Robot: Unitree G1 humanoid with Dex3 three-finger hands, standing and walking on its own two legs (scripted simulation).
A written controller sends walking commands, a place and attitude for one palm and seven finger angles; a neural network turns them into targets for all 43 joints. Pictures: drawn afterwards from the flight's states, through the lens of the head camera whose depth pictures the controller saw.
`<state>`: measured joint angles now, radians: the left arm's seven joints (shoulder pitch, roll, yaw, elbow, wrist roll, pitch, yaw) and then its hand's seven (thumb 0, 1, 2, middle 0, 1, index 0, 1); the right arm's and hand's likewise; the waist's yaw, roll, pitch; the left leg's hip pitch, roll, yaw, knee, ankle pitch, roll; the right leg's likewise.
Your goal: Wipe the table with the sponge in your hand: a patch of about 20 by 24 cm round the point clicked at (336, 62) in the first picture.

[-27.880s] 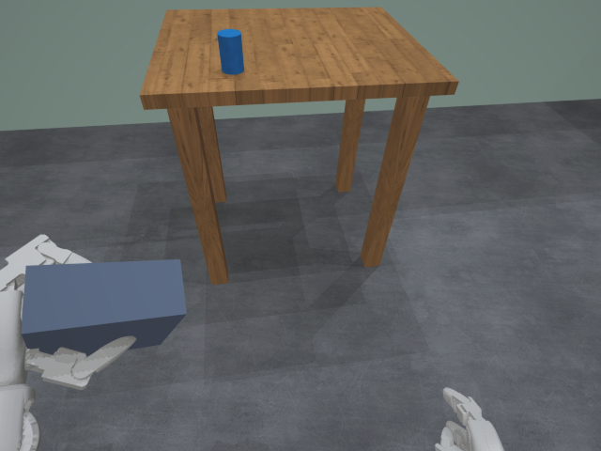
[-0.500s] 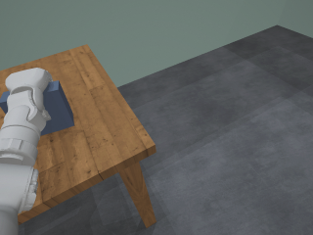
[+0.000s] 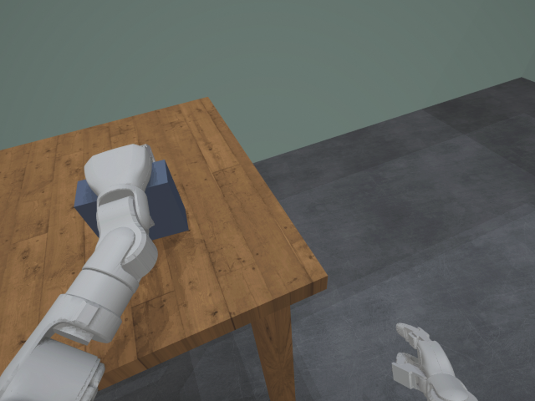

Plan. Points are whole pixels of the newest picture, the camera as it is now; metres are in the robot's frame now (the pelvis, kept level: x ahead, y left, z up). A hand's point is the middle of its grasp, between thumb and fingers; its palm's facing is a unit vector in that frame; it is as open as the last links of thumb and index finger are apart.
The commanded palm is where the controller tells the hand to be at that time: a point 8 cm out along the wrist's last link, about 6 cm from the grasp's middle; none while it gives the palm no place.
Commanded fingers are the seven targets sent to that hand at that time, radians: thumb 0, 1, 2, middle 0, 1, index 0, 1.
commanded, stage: wipe back along the third lane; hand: left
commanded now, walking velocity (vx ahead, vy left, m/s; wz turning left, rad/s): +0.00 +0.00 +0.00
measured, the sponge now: (142, 216) +0.37 +0.25 +0.10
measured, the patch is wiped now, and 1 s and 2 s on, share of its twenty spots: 1.00 1.00 1.00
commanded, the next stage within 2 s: slide back across to the middle lane in 1.08 s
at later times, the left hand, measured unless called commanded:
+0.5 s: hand (139, 210) +0.33 +0.22 +0.15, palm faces +0.24 -0.10 -0.97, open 9.6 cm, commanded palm +0.27 +0.20 +0.17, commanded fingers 0.00 0.10 1.30 -1.20 -1.60 -1.20 -1.60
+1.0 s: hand (157, 234) +0.29 +0.18 +0.16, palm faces +0.30 -0.15 -0.94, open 9.6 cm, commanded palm +0.22 +0.18 +0.17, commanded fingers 0.00 0.10 1.30 -1.20 -1.60 -1.20 -1.60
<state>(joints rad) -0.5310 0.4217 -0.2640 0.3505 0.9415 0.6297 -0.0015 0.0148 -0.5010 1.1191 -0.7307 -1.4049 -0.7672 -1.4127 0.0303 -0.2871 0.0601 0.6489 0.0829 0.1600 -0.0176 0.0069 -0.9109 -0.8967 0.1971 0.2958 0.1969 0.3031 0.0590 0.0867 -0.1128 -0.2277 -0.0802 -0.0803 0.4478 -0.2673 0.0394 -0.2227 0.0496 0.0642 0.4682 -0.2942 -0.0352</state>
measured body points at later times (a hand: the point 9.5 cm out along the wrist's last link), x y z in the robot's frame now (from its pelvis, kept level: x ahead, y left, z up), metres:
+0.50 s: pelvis +0.01 +0.02 -0.01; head +0.00 -0.02 +0.44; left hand +0.31 +0.22 +0.21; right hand +0.25 -0.16 -0.09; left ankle -0.03 +0.10 -0.74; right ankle -0.04 -0.09 -0.74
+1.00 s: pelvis -0.01 -0.02 +0.00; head -0.04 -0.08 +0.44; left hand +0.27 +0.18 +0.21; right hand +0.22 -0.23 -0.09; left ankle -0.03 +0.10 -0.74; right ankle -0.04 -0.09 -0.74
